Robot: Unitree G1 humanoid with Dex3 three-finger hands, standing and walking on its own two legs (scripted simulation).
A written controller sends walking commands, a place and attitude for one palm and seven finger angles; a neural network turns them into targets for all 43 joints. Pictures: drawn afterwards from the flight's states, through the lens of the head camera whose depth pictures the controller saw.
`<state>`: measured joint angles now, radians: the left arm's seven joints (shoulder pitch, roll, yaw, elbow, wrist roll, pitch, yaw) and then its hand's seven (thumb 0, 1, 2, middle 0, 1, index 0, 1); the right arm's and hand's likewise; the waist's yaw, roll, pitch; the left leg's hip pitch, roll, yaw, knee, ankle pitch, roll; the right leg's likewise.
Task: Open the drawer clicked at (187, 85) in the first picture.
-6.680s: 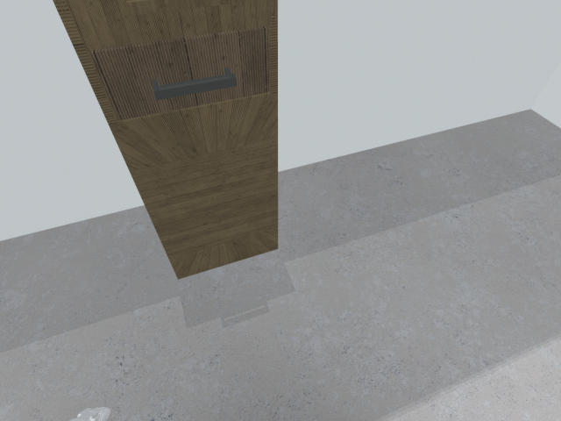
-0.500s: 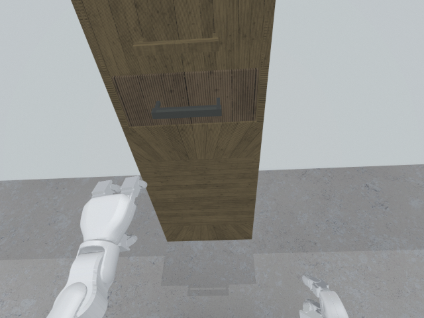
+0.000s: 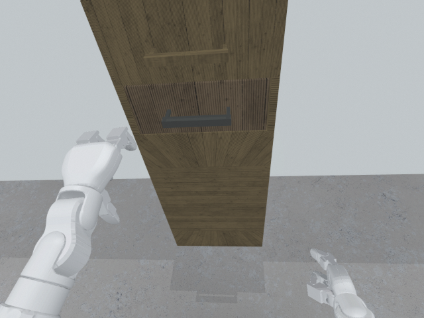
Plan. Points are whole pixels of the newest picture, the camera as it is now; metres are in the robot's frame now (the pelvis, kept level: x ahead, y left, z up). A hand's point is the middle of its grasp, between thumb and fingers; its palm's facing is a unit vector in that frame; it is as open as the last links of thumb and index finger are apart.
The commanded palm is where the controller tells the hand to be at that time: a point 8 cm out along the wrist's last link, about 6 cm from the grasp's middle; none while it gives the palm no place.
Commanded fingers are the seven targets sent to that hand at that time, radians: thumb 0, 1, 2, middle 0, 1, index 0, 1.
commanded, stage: raise the hand with hooked fingers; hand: left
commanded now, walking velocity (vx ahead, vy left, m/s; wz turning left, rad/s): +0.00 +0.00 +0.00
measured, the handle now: (197, 116) +0.59 +0.15 +0.07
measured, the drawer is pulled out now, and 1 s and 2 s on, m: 0.00 0.00 0.00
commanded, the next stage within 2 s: move the hooked fingers above the handle in 0.56 s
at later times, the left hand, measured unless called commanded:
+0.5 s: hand (107, 163) +0.31 +0.24 +0.16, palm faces +0.13 -0.07 -0.99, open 13.9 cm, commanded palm +0.28 +0.24 +0.23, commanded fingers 0.00 -0.50 0.30 -0.30 -1.20 -0.30 -1.20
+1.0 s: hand (130, 153) +0.35 +0.21 +0.16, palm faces +0.11 -0.04 -0.99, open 13.9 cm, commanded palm +0.33 +0.22 +0.22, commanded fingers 0.00 -0.50 0.30 -0.30 -1.20 -0.30 -1.20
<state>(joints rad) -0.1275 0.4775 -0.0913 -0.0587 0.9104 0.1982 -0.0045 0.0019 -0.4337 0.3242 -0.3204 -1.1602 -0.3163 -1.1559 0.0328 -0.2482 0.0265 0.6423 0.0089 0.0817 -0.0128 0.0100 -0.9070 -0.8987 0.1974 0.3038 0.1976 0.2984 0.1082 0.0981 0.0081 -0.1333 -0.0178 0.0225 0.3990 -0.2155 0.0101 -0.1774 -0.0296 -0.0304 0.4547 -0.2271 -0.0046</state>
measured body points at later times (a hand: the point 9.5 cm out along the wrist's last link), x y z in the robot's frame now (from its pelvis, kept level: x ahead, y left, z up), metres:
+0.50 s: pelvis +0.00 +0.00 +0.00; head +0.00 -0.04 +0.45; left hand +0.30 +0.24 +0.22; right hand +0.20 -0.22 -0.11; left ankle +0.00 +0.12 -0.74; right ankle +0.01 -0.11 -0.74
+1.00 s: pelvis -0.01 +0.00 +0.00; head -0.01 -0.04 +0.45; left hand +0.34 +0.21 +0.21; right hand +0.20 -0.20 -0.11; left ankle +0.00 +0.12 -0.74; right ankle +0.01 -0.11 -0.74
